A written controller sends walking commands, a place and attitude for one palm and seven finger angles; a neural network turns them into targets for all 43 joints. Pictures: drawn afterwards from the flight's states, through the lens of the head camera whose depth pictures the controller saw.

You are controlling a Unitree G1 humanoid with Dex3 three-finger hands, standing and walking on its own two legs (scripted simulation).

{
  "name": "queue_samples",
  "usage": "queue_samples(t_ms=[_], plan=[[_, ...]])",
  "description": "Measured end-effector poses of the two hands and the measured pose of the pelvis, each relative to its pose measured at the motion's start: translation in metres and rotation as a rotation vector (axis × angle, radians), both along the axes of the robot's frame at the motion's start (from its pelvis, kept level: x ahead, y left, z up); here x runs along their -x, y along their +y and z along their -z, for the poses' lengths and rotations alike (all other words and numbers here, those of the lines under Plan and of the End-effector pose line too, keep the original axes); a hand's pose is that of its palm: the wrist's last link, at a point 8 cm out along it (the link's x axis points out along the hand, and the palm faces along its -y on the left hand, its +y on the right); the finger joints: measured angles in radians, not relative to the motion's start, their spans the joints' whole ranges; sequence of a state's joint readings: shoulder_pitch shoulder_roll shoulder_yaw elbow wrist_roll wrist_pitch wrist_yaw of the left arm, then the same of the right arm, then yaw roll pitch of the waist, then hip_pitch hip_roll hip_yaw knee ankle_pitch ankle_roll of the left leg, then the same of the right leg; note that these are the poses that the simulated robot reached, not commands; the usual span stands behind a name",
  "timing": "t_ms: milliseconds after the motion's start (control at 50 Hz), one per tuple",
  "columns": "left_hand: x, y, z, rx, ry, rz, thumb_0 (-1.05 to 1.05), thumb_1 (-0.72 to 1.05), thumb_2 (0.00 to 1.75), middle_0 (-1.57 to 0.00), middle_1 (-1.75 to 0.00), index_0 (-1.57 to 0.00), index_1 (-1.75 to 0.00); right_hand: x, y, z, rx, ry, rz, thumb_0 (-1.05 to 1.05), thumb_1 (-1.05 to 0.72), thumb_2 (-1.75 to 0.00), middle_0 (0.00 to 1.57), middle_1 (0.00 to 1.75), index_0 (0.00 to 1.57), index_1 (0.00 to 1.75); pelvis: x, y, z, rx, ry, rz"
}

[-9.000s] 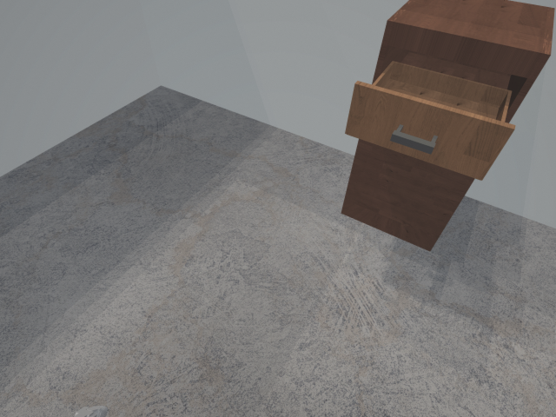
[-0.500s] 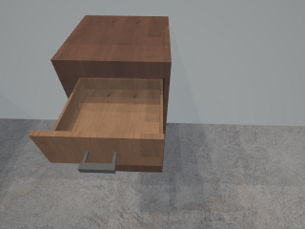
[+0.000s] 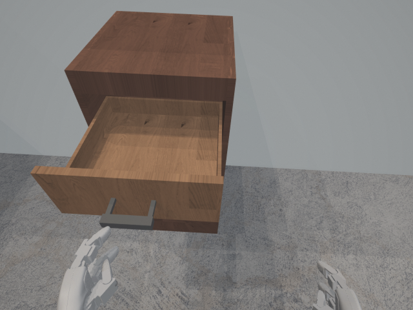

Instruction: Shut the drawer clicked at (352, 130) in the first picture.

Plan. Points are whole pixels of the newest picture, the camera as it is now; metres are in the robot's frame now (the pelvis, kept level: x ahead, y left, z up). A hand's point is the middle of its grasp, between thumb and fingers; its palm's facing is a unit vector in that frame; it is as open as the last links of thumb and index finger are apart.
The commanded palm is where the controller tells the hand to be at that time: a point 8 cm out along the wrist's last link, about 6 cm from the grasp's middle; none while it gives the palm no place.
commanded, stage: raise the hand and make a fist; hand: left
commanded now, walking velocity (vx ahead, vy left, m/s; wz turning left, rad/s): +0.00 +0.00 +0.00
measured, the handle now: (130, 212) +0.32 +0.18 -0.01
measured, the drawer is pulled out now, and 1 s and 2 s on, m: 0.28 0.28 0.28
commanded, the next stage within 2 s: bring the fist close to the handle in 1.64 s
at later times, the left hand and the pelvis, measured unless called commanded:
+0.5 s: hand (122, 300) +0.15 +0.14 +0.02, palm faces -0.01 -1.00 -0.06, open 4.2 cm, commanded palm +0.11 +0.20 +0.03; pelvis -0.02 -0.04 -0.04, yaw +2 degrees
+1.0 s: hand (113, 302) +0.14 +0.15 +0.06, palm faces -0.01 -1.00 -0.02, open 3.1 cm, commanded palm +0.10 +0.20 +0.07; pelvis -0.01 -0.01 -0.03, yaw +2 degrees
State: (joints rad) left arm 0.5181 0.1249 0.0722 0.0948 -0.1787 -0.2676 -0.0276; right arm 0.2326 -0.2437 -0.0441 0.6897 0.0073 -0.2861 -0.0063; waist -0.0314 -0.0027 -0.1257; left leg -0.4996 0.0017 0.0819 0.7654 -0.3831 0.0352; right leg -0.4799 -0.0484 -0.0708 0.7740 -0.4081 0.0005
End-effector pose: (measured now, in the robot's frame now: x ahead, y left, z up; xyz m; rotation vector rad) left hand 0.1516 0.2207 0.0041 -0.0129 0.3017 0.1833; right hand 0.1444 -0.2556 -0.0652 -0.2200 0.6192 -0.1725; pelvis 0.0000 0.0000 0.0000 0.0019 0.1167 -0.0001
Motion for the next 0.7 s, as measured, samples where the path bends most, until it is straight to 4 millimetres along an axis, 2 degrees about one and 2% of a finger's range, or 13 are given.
queue_samples(t_ms=[60,120,180,220,280,360,440,520,600,700], plan=[[0.021,-0.017,0.011,0.027,-0.106,0.09,0.01,0.93,0.9,-0.35,-0.47,-0.28,-0.44,-0.035,-0.005,-0.009,0.034,-0.109,-0.072,0.02,-0.91,-0.9,0.2,0.3,0.2,0.3,0.007,-0.009,0.019,0.003,0.048,0.001],[0.041,-0.025,0.011,-0.021,-0.214,0.16,0.01,0.92,0.9,-0.41,-0.53,-0.36,-0.51,-0.062,-0.003,-0.007,0.053,-0.184,-0.142,0.02,-0.91,-0.9,0.2,0.3,0.2,0.3,0.014,-0.017,0.039,0.013,0.08,-0.011],[0.051,-0.021,0.009,-0.06,-0.277,0.151,0.01,0.91,0.9,-0.47,-0.59,-0.44,-0.58,-0.077,0.004,0.004,0.033,-0.213,-0.184,0.01,-0.91,-0.9,0.2,0.3,0.2,0.3,0.022,-0.025,0.055,0.024,0.091,-0.028],[0.051,-0.018,0.007,-0.069,-0.287,0.135,0.01,0.9,0.9,-0.51,-0.63,-0.49,-0.63,-0.079,0.012,0.014,0.005,-0.21,-0.2,0.01,-0.91,-0.9,0.2,0.3,0.2,0.3,0.027,-0.03,0.06,0.03,0.093,-0.038],[0.044,-0.018,0.003,-0.066,-0.278,0.144,0.01,0.9,0.9,-0.57,-0.7,-0.56,-0.7,-0.069,0.022,0.029,-0.047,-0.172,-0.2,0.01,-0.91,-0.9,0.2,0.3,0.2,0.3,0.03,-0.035,0.062,0.036,0.092,-0.047],[0.029,-0.025,-0.008,-0.057,-0.244,0.202,0.01,0.9,0.9,-0.65,-0.78,-0.64,-0.79,-0.04,0.027,0.045,-0.105,-0.085,-0.157,0.02,-0.9,-0.9,0.2,0.3,0.21,0.3,0.029,-0.04,0.055,0.034,0.085,-0.046],[0.02,-0.025,-0.016,-0.053,-0.205,0.218,0.01,0.9,0.9,-0.73,-0.87,-0.73,-0.87,-0.007,0.016,0.053,-0.121,0.007,-0.078,0.02,-0.9,-0.9,0.21,0.3,0.21,0.3,0.026,-0.041,0.046,0.023,0.076,-0.037],[0.022,-0.021,-0.021,-0.06,-0.183,0.198,0.01,0.9,0.9,-0.81,-0.96,-0.81,-0.96,0.018,-0.003,0.055,-0.093,0.067,-0.009,0.02,-0.9,-0.9,0.21,0.3,0.21,0.3,0.023,-0.039,0.039,0.015,0.07,-0.03],[0.026,-0.019,-0.026,-0.063,-0.188,0.191,0.01,0.9,0.9,-0.89,-1.04,-0.89,-1.05,0.028,-0.021,0.049,-0.042,0.084,0.031,0.02,-0.9,-0.9,0.2,0.3,0.21,0.3,0.021,-0.035,0.035,0.013,0.068,-0.026],[0.03,-0.018,-0.032,-0.055,-0.213,0.198,0.01,0.9,0.9,-0.99,-1.15,-0.99,-1.16,0.019,-0.028,0.036,0.002,0.044,0.039,0.02,-0.9,-0.9,0.2,0.3,0.2,0.3,0.018,-0.029,0.033,0.018,0.062,-0.026]])
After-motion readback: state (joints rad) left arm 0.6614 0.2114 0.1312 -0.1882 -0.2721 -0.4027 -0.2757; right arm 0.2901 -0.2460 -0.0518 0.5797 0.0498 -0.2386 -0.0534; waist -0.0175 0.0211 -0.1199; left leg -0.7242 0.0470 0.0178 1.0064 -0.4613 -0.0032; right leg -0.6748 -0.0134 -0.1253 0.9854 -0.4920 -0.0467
